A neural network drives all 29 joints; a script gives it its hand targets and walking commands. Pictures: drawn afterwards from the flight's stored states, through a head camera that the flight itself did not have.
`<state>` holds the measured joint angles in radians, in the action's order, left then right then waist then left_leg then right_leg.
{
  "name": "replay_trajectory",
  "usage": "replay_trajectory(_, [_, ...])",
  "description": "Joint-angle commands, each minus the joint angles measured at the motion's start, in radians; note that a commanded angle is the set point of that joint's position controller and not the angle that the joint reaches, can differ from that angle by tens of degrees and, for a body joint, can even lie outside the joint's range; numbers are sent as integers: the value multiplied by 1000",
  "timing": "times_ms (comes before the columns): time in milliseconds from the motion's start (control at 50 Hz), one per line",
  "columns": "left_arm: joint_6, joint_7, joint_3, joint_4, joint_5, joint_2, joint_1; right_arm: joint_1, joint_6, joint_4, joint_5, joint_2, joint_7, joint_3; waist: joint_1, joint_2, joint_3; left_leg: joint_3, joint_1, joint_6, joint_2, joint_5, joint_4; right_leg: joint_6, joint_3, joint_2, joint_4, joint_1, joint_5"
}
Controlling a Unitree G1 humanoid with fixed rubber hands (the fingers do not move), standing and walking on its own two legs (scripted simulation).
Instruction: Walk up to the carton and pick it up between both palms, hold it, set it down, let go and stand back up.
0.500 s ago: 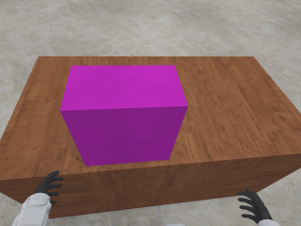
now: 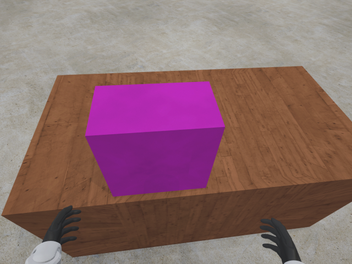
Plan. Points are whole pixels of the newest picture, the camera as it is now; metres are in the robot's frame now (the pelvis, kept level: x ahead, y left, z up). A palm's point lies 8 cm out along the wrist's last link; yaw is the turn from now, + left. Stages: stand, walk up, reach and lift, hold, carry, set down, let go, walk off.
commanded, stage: reach and lift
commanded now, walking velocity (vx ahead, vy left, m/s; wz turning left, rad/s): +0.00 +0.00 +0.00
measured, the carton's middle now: (157, 143) +0.43 +0.04 -0.01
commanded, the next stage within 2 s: none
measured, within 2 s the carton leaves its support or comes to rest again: neither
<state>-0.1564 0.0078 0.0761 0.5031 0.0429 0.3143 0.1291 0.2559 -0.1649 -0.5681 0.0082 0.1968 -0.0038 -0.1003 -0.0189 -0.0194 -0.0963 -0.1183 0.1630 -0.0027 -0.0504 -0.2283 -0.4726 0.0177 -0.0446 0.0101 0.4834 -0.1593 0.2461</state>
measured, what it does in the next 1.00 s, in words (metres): stands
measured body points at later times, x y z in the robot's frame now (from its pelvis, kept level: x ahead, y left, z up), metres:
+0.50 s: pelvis +0.03 +0.00 +0.00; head +0.04 +0.00 +0.45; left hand +0.19 +0.28 -0.05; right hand +0.22 -0.23 -0.06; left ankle +0.02 +0.12 -0.74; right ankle +0.02 -0.13 -0.74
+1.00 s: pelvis +0.02 -0.01 +0.00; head +0.01 +0.00 +0.45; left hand +0.22 +0.29 -0.01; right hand +0.25 -0.22 -0.03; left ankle +0.02 +0.12 -0.74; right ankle +0.02 -0.13 -0.74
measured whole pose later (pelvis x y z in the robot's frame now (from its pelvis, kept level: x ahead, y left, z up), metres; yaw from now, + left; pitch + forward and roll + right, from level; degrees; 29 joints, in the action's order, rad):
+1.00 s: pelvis +0.02 -0.01 +0.00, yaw +4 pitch -1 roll +0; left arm 0.47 -0.05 -0.03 0.69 0.33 0.39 0.08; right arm 0.09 -0.51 -0.72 0.30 0.21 0.00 0.06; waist 0.00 0.00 -0.01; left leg -0.05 0.25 -0.02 -0.04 -0.26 -0.53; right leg 0.01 0.02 0.02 0.52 -0.20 0.30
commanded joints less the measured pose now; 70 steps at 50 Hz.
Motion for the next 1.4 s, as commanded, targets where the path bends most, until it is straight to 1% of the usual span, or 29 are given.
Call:
replay_trajectory(0, [91, 18, 38, -111, 3, 154, -106, -98, -53, 91, 13, 129, -8, -64, 27, 51, 85, 42, -72, -21, 23, -49, 108, -46, 47, -36, -122, -99, 46])
replay_trajectory(40, [136, 25, 25, -113, 15, 128, -112, -122, -71, 82, 48, 147, -22, -65, 38, 81, 76, 55, -94, -29, 21, -69, 113, -52, 44, -31, -128, -95, 39])
replay_trajectory(80, [179, 29, 12, -105, 16, 116, -113, -106, -93, 66, 54, 123, -29, -55, 18, 86, 77, 56, -88, -40, 22, -16, 114, -53, 45, -34, -122, -72, -11])
replay_trajectory(160, [277, 20, 4, -28, 59, 118, -68, -118, -149, 4, 100, 131, -32, -32, 29, 83, 91, 55, -123, -58, 36, 128, 89, -53, 35, -33, -134, -66, -76])
replay_trajectory(220, [340, 20, -3, -79, 71, 124, -64, -127, -198, -37, 110, 154, -33, -33, 31, 95, 153, 57, -116, -69, 39, 150, 83, -47, 42, -40, -111, -21, -116])
replay_trajectory(320, [444, -5, -6, 1, 104, 133, -19, -101, -259, -110, 163, 140, -26, -11, 46, 42, 136, 55, -145, -74, 54, 260, 57, -40, 28, -34, -126, -22, -195])
replay_trajectory(360, [473, -19, -4, 22, 136, 131, 28, -80, -294, -50, 164, 142, -22, 13, 34, 0, 184, 66, -165, -62, 60, 314, 38, -30, 34, -44, -125, -3, -236])
replay_trajectory(420, [534, -36, -3, 16, 163, 168, 9, -83, -340, -42, 190, 119, -12, 29, 39, -6, 185, 48, -115, -57, 74, 302, 34, -15, 22, -33, -116, -16, -246])
replay_trajectory(440, [539, -41, -21, 88, 159, 153, 50, -90, -341, -97, 192, 130, -10, 46, 28, -6, 147, 65, -125, -53, 68, 307, 42, -22, 26, -30, -109, -23, -233])
replay_trajectory(500, [581, -47, -22, 17, 188, 164, 37, -74, -375, -65, 207, 119, -3, 55, 41, 1, 162, 71, -118, -60, 68, 338, 20, -16, 31, -31, -104, -18, -249])
replay_trajectory(580, [635, -52, -30, 46, 200, 184, 28, -75, -405, -95, 234, 101, -5, 92, 28, 15, 135, 75, -105, -64, 67, 305, 8, -24, 20, -18, -107, -41, -222])
replay_trajectory(680, [676, -48, -28, 51, 253, 261, -59, -143, -428, -71, 246, 99, -8, 87, 26, 59, 183, 65, -27, -52, 78, 209, 8, -25, 7, 0, -80, -80, -101])
replay_trajectory(780, [730, -49, -16, -1, 273, 260, -77, -170, -455, -6, 288, 96, 2, 121, 37, 66, 255, 77, -49, -58, 79, 282, -35, -19, 16, -11, -51, -54, -186])
replay_trajectory(880, [699, -51, -58, 44, 301, 240, -156, -252, -415, -25, 295, 130, 7, 119, 6, 53, 248, 98, -6, -55, 63, 188, -16, -34, 20, -19, -47, -72, -103])
replay_trajectory(900, [683, -54, -50, 65, 278, 229, -100, -204, -403, -49, 303, 125, 7, 135, 29, 67, 208, 87, -10, -59, 60, 207, -9, -38, 13, -7, -63, -60, -102])
replay_trajectory(920, [666, -56, -48, 65, 285, 252, -182, -288, -393, -14, 290, 143, 13, 106, 4, 76, 212, 94, -25, -55, 59, 186, -8, -39, 20, -9, -66, -79, -95])
replay_trajectory(1040, [576, -55, -65, 51, 326, 271, -319, -434, -266, 52, 292, 205, 23, 60, 0, -1, 187, 109, -8, -41, 54, 11, 40, -31, 37, -15, -86, -126, 50])
replay_trajectory(1060, [561, -42, -69, 19, 324, 274, -369, -462, -243, 71, 299, 190, 15, 68, 32, 37, 227, 105, -10, -46, 50, 25, 48, -34, 27, -18, -91, -105, 46])
replay_trajectory(1080, [541, -40, -72, 6, 322, 256, -302, -382, -217, 55, 301, 209, 15, 74, 7, 23, 198, 117, -27, -47, 41, 25, 60, -33, 36, -21, -92, -91, 15])
replay_trajectory(1100, [522, -43, -54, 25, 329, 269, -359, -451, -199, 97, 307, 214, 16, 76, 33, 17, 196, 100, -3, -40, 49, 19, 60, -32, 26, -14, -109, -88, 56])
replay_trajectory(1140, [482, -33, -75, -31, 322, 271, -354, -435, -162, 137, 333, 225, 7, 78, 25, 70, 242, 117, -61, -48, 41, 96, 59, -46, 29, -19, -116, -77, -7])
replay_trajectory(1200, [423, -28, -53, -61, 307, 254, -357, -423, -104, 165, 348, 234, 1, 89, 46, 53, 238, 98, -79, -50, 41, 138, 76, -45, 32, -26, -143, -72, -23])
replay_trajectory(1220, [402, -28, -42, -92, 300, 255, -351, -412, -85, 170, 359, 244, -3, 99, 49, 90, 257, 99, -89, -55, 40, 187, 77, -54, 21, -25, -155, -47, -55])
replay_trajectory(1240, [376, -25, -56, -79, 295, 241, -393, -446, -63, 163, 359, 252, 1, 90, 29, 88, 269, 107, -87, -59, 34, 195, 73, -59, 28, -34, -145, -47, -65])
replay_trajectory(1260, [356, -25, -30, -126, 298, 259, -370, -439, -55, 230, 371, 265, 0, 99, 49, 87, 307, 99, -102, -49, 44, 243, 64, -55, 17, -24, -149, -21, -124])
replay_trajectory(1320, [318, -24, -12, -190, 292, 254, -419, -454, -18, 264, 360, 264, 3, 73, 31, 84, 309, 94, -109, -49, 47, 261, 82, -41, 18, -32, -162, -27, -136])
replay_trajectory(1340, [309, -27, 14, -207, 310, 276, -491, -540, -6, 306, 372, 276, 6, 72, 41, 52, 358, 97, -91, -44, 52, 272, 66, -39, 9, -32, -149, -12, -155])
replay_trajectory(1360, [290, -25, 18, -210, 295, 273, -415, -458, 7, 296, 368, 275, 9, 83, 47, 55, 335, 93, -109, -43, 53, 276, 80, -29, 9, -30, -160, -7, -170])
replay_trajectory(1380, [276, -34, 13, -226, 303, 275, -478, -500, 23, 308, 357, 287, 17, 69, 13, 39, 352, 96, -111, -44, 54, 250, 84, -28, 18, -27, -157, 3, -169])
